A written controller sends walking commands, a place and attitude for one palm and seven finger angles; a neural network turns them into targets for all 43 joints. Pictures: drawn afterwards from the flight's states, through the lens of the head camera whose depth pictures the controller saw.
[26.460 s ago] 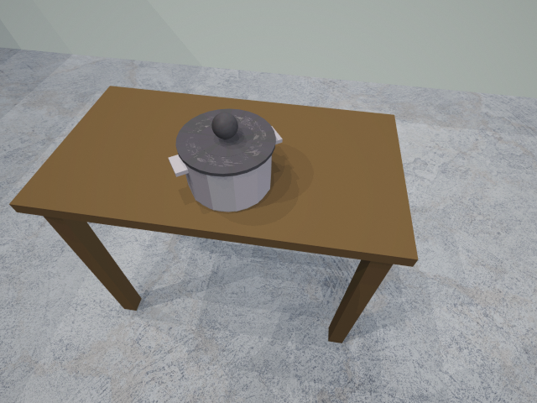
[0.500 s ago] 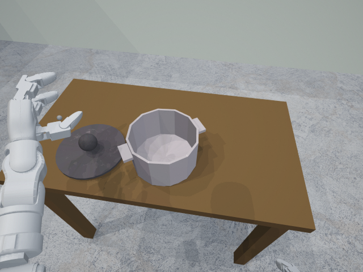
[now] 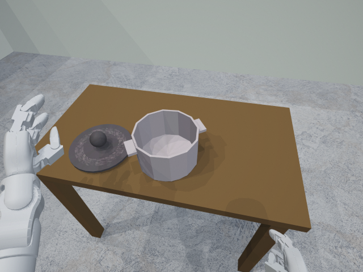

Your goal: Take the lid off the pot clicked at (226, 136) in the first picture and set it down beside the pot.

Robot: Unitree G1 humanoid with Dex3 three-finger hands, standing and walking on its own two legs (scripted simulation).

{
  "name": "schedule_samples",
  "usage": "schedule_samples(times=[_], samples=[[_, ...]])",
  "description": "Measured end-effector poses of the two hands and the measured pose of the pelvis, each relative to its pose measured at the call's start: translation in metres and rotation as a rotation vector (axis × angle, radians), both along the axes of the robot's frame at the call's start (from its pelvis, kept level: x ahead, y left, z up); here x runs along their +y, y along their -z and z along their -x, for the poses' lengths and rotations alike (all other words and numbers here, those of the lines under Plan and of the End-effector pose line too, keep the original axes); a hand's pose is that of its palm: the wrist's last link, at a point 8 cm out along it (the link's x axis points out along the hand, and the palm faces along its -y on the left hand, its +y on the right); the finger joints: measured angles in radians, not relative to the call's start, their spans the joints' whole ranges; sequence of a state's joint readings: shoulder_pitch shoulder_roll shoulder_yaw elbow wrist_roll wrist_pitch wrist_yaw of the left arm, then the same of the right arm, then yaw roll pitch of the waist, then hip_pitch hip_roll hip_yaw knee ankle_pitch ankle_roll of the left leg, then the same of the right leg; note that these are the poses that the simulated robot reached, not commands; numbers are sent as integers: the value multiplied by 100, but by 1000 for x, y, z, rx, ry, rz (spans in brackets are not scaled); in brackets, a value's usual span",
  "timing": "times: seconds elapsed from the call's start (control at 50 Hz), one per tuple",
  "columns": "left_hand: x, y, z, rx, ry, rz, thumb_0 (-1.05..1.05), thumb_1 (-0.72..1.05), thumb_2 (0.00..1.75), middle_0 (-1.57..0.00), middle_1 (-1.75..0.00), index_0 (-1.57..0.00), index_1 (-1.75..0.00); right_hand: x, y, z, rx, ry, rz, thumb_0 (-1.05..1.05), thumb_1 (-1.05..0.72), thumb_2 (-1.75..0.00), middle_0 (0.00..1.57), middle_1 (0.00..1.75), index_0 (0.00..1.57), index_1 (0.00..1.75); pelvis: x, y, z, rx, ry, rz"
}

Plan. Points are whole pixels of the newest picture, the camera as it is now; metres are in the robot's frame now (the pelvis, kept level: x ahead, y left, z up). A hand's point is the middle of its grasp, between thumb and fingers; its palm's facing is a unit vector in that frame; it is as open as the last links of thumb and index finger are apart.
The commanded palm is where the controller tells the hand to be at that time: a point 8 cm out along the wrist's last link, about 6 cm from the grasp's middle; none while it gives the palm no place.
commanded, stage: draw the hand back to the body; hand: left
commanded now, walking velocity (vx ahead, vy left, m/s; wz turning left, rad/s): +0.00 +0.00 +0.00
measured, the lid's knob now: (98, 139) +0.51 +0.32 -0.05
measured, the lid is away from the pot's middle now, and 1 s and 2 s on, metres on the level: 0.23 0.23 0.23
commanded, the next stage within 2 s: step back with the hand held close in 0.82 s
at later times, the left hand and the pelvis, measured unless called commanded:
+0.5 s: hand (41, 185) +0.21 +0.25 +0.16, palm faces +0.39 -0.85 -0.36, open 7.4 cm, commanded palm +0.15 +0.29 +0.17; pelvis +0.00 +0.01 +0.00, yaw +0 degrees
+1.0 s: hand (23, 195) +0.19 +0.26 +0.17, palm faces +0.39 -0.82 -0.42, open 7.4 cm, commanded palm +0.13 +0.30 +0.17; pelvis +0.00 +0.02 +0.00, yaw -1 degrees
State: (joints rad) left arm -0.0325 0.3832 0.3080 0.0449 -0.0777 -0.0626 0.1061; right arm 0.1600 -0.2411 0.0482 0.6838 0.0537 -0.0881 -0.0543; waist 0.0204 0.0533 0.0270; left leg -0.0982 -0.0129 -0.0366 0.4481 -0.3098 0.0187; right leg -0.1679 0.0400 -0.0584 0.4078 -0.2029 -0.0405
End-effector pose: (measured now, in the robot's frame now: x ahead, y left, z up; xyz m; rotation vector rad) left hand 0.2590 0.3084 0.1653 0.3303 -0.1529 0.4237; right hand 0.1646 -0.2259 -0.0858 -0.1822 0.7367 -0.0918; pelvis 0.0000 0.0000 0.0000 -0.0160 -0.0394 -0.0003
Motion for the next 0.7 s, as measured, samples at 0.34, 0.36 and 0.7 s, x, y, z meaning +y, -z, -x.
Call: schedule_samples(times=[0.34,0.36,0.7], samples=[[-11,-4,60,-14,20,-57,2,89,90,-21,-30,-21,-31,5,-1,6,-47,-10,-6,1,-90,-90,20,30,20,30,3,0,6,-22,6,1],[-12,-5,64,-14,24,-63,2,89,90,-21,-30,-21,-30,6,-2,5,-52,-11,-5,1,-90,-90,20,30,20,30,4,1,6,-22,6,1],[-18,-13,113,10,56,-143,2,89,90,-21,-30,-21,-30,18,-7,-1,-94,-2,-2,1,-90,-90,20,30,19,30,15,3,1,-22,13,6]])
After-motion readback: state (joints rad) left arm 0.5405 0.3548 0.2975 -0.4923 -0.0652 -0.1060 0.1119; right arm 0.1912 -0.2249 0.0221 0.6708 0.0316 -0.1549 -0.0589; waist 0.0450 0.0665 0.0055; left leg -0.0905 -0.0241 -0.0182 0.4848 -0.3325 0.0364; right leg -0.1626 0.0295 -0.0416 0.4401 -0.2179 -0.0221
